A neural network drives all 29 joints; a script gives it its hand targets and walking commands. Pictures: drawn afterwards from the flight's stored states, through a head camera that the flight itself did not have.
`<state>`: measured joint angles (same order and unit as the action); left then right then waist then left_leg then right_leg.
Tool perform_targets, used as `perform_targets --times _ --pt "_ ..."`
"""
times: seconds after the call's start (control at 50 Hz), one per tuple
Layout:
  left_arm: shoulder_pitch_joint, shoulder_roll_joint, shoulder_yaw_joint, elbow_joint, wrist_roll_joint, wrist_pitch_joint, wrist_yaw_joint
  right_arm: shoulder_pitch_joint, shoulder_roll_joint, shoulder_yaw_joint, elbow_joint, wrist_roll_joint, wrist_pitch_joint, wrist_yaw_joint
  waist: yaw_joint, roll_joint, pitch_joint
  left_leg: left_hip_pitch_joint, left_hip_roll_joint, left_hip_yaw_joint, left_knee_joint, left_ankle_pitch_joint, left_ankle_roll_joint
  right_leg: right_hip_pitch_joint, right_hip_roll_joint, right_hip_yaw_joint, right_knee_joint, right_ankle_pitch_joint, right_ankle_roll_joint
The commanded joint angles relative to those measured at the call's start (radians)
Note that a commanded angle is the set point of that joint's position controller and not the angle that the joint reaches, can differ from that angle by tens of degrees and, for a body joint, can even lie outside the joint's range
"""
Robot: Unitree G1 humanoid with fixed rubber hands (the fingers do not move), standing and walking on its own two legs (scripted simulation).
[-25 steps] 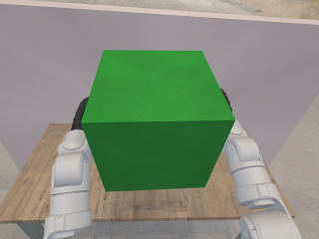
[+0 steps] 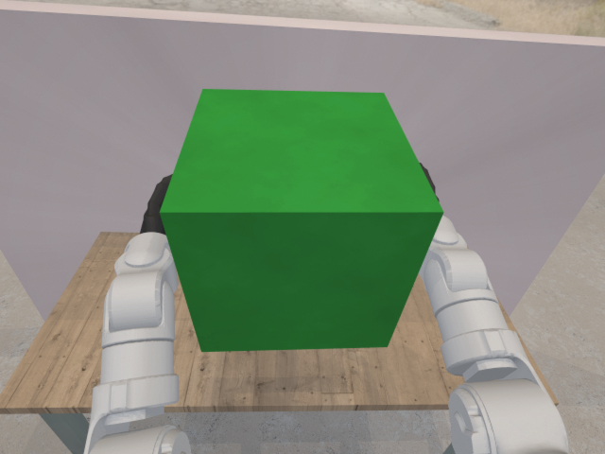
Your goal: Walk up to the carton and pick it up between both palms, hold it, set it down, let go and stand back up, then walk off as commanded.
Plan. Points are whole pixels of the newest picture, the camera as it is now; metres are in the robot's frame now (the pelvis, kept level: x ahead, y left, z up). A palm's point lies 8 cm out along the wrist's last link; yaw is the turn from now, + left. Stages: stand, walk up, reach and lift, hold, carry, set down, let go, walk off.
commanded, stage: hold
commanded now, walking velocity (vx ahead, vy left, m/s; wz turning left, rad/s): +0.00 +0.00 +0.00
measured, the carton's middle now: (295, 218) +0.38 +0.00 +0.18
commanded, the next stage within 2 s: none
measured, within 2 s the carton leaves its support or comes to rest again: neither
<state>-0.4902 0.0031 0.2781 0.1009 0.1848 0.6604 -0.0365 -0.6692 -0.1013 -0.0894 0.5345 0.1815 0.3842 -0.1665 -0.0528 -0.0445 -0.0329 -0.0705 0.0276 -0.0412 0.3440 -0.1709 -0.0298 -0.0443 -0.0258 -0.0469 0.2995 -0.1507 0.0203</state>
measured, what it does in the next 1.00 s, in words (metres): stands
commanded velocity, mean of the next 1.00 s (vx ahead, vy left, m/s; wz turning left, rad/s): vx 0.00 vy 0.00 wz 0.00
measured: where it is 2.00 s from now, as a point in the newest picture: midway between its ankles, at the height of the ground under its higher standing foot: outside the picture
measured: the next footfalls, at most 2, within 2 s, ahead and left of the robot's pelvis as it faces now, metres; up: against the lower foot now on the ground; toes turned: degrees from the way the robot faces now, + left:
none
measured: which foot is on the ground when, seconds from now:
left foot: down 0.00-1.00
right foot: down 0.00-1.00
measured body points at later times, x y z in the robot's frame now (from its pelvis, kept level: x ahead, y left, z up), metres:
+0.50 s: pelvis +0.01 +0.00 +0.00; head -0.04 +0.03 +0.45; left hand +0.37 +0.18 +0.17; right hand +0.39 -0.17 +0.18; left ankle +0.02 +0.14 -0.75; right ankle +0.02 -0.13 -0.75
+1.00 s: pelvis +0.02 +0.00 +0.00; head -0.03 +0.03 +0.45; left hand +0.37 +0.18 +0.17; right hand +0.39 -0.16 +0.18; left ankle +0.02 +0.14 -0.75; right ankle +0.02 -0.13 -0.75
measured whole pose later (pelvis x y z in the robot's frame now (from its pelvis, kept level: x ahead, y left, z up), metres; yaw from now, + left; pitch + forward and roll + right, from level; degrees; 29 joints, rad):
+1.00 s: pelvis +0.02 +0.00 +0.00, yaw +0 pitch -6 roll -1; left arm -0.41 0.01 0.24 -0.01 0.17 0.67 -0.03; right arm -0.60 -0.11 -0.04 0.43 0.23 0.39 -0.19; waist -0.07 -0.05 -0.02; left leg -0.05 0.03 -0.05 0.36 -0.21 -0.03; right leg 0.00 -0.02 -0.05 0.28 -0.17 0.03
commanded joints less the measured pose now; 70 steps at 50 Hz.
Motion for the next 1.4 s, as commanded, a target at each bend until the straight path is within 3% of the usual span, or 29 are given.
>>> perform_targets --times 0.0,0.02,0.08,0.14,0.16,0.2,0.32,0.44,0.54,0.66,0.76,0.84,0.9,0.92,0.94,0.98,1.02,1.12,1.3,1.38 --pt "-0.773 -0.495 -0.516 -0.139 -0.125 -0.077 -0.113 -0.745 0.603 0.424 -0.319 0.095 -0.074 0.127 -0.001 0.052 -0.371 0.07 -0.095 0.06 -0.044 0.191 -0.011 0.095 0.085 -0.028 -0.033 0.139 0.015" --pt "-0.795 -0.511 -0.54 -0.173 -0.133 -0.085 -0.109 -0.738 0.607 0.425 -0.312 0.095 -0.079 0.13 -0.012 0.073 -0.402 0.084 -0.092 0.059 -0.043 0.21 -0.017 0.094 0.088 -0.031 -0.033 0.14 0.013" --pt "-0.803 -0.493 -0.51 -0.106 -0.119 -0.085 -0.113 -0.755 0.604 0.414 -0.282 0.08 -0.079 0.13 -0.004 0.055 -0.351 0.062 -0.098 0.063 -0.051 0.166 -0.007 0.078 0.082 -0.029 -0.04 0.112 0.014" --pt "-0.805 -0.497 -0.506 -0.11 -0.114 -0.09 -0.11 -0.75 0.609 0.407 -0.271 0.081 -0.09 0.138 -0.004 0.064 -0.36 0.055 -0.096 0.066 -0.06 0.141 -0.005 0.091 0.082 -0.029 -0.04 0.078 0.014" --pt "-0.807 -0.517 -0.528 -0.158 -0.132 -0.098 -0.108 -0.759 0.628 0.427 -0.315 0.083 -0.097 0.136 -0.002 0.058 -0.416 0.071 -0.096 0.061 -0.049 0.18 -0.006 0.104 0.083 -0.032 -0.03 0.119 0.015" --pt "-0.785 -0.508 -0.504 -0.101 -0.118 -0.094 -0.109 -0.753 0.607 0.415 -0.285 0.08 -0.097 0.135 -0.001 0.06 -0.365 0.071 -0.096 0.063 -0.046 0.193 -0.008 0.092 0.085 -0.034 -0.035 0.119 0.015" --pt "-0.8 -0.512 -0.535 -0.143 -0.133 -0.107 -0.108 -0.726 0.612 0.418 -0.293 0.08 -0.103 0.133 -0.018 0.067 -0.398 0.081 -0.098 0.057 -0.04 0.209 -0.013 0.099 0.085 -0.034 -0.032 0.146 0.016" --pt "-0.763 -0.503 -0.541 -0.18 -0.134 -0.107 -0.107 -0.708 0.615 0.453 -0.347 0.095 -0.098 0.122 -0.009 0.052 -0.399 0.084 -0.101 0.054 -0.026 0.263 -0.014 0.116 0.089 -0.027 -0.024 0.196 0.02" --pt "-0.746 -0.505 -0.58 -0.245 -0.149 -0.104 -0.102 -0.672 0.599 0.475 -0.375 0.12 -0.092 0.113 -0.025 0.086 -0.421 0.123 -0.099 0.047 -0.004 0.354 -0.035 0.123 0.097 -0.034 -0.012 0.269 0.018" --pt "-0.704 -0.487 -0.567 -0.236 -0.136 -0.083 -0.104 -0.655 0.581 0.47 -0.384 0.121 -0.075 0.11 -0.021 0.08 -0.374 0.101 -0.097 0.047 -0.014 0.318 -0.03 0.117 0.093 -0.03 -0.021 0.24 0.019" --pt "-0.695 -0.496 -0.609 -0.301 -0.16 -0.085 -0.101 -0.653 0.573 0.498 -0.452 0.141 -0.076 0.102 -0.027 0.083 -0.437 0.142 -0.097 0.043 0.016 0.419 -0.043 0.133 0.103 -0.034 -0.006 0.326 0.019" --pt "-0.674 -0.471 -0.594 -0.283 -0.143 -0.07 -0.107 -0.611 0.563 0.493 -0.406 0.139 -0.059 0.1 -0.026 0.094 -0.386 0.126 -0.096 0.044 0.006 0.397 -0.045 0.133 0.096 -0.03 -0.011 0.319 0.018" --pt "-0.655 -0.482 -0.596 -0.31 -0.155 -0.066 -0.113 -0.635 0.569 0.515 -0.485 0.154 -0.058 0.089 -0.019 0.074 -0.421 0.134 -0.098 0.041 0.015 0.428 -0.044 0.167 0.101 -0.023 -0.003 0.38 0.024" --pt "-0.646 -0.465 -0.579 -0.282 -0.142 -0.06 -0.115 -0.624 0.564 0.508 -0.452 0.149 -0.049 0.089 -0.017 0.061 -0.376 0.12 -0.099 0.04 0.005 0.409 -0.041 0.157 0.095 -0.023 -0.008 0.373 0.026" --pt "-0.652 -0.473 -0.595 -0.31 -0.152 -0.061 -0.117 -0.617 0.57 0.514 -0.472 0.155 -0.05 0.088 -0.03 0.075 -0.407 0.129 -0.101 0.041 0.007 0.418 -0.045 0.165 0.096 -0.022 -0.005 0.388 0.026" --pt "-0.649 -0.46 -0.565 -0.26 -0.134 -0.055 -0.122 -0.619 0.563 0.497 -0.432 0.144 -0.043 0.09 -0.02 0.067 -0.355 0.114 -0.1 0.047 -0.006 0.376 -0.04 0.149 0.095 -0.021 -0.016 0.332 0.022" --pt "-0.68 -0.475 -0.583 -0.298 -0.142 -0.06 -0.121 -0.625 0.571 0.495 -0.433 0.143 -0.046 0.095 -0.02 0.087 -0.369 0.117 -0.097 0.045 -0.009 0.374 -0.041 0.14 0.096 -0.022 -0.015 0.31 0.02" --pt "-0.683 -0.482 -0.605 -0.314 -0.158 -0.065 -0.117 -0.632 0.57 0.508 -0.457 0.148 -0.049 0.093 -0.029 0.087 -0.41 0.141 -0.098 0.043 0.007 0.418 -0.046 0.141 0.098 -0.026 -0.006 0.356 0.022" --pt "-0.729 -0.484 -0.548 -0.186 -0.127 -0.059 -0.122 -0.679 0.569 0.438 -0.347 0.106 -0.048 0.114 -0.014 0.075 -0.314 0.084 -0.093 0.052 -0.043 0.246 -0.028 0.085 0.089 -0.03 -0.037 0.161 0.015" --pt "-0.743 -0.502 -0.536 -0.19 -0.133 -0.073 -0.125 -0.718 0.6 0.45 -0.366 0.105 -0.067 0.119 0.002 0.048 -0.388 0.093 -0.095 0.055 -0.037 0.263 -0.018 0.117 0.092 -0.027 -0.031 0.194 0.014"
